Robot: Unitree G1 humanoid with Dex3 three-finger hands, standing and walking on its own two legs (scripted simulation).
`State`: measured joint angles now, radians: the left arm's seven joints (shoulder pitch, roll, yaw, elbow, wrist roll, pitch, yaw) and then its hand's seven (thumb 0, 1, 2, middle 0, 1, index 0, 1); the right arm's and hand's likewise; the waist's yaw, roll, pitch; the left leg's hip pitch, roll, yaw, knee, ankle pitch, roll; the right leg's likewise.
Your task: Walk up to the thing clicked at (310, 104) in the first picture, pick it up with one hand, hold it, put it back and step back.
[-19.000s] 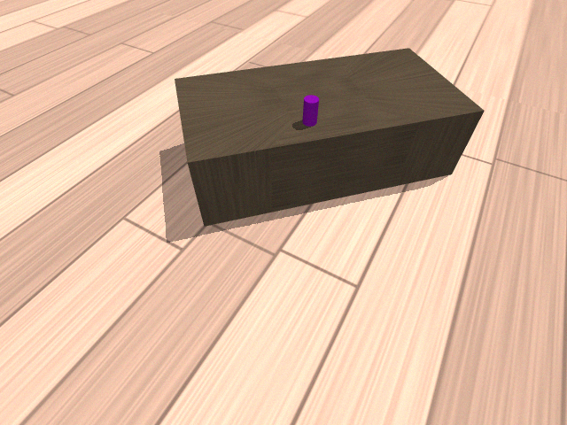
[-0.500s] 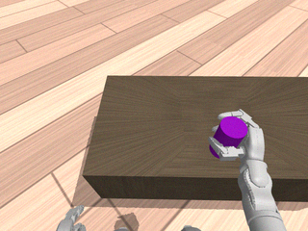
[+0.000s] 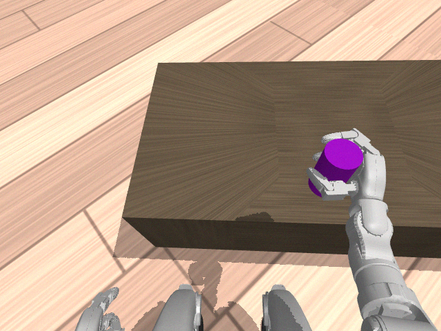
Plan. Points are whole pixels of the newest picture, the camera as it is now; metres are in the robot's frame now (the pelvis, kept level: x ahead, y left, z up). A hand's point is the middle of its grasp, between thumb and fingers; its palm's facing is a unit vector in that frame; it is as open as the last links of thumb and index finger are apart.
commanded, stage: crouch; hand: right
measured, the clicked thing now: (332, 170) +0.39 -0.19 +0.01
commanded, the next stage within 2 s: lower in 0.90 s
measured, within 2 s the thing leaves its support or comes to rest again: rests again in 1.90 s
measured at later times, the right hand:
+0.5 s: hand (321, 161) +0.46 -0.20 -0.08, palm faces +0.20 +0.98 +0.00, open 8.6 cm
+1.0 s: hand (317, 159) +0.49 -0.21 -0.12, palm faces +0.20 +0.98 -0.01, open 8.6 cm
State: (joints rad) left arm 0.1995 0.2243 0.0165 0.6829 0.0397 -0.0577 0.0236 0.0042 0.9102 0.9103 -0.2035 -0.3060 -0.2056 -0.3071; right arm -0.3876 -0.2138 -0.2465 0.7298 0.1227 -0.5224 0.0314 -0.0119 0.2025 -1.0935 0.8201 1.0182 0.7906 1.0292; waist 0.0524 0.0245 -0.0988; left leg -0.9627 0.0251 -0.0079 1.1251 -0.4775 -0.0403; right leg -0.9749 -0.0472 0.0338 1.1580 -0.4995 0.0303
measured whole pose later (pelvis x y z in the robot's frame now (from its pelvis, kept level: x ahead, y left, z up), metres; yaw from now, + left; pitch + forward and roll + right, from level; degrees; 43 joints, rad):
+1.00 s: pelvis -0.03 +0.00 -0.13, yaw +2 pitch +34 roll +4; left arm 0.21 0.26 0.00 0.66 0.07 0.01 -0.02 0.00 0.91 0.90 -0.20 -0.30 -0.21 -0.30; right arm -0.84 -0.45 -0.49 1.04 0.05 -0.50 0.09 -0.01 0.21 -1.10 0.83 1.01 0.80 1.02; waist 0.15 -0.02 -0.17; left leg -1.62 0.01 0.00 1.64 -0.60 -0.05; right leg -1.65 -0.05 0.09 1.70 -0.64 0.03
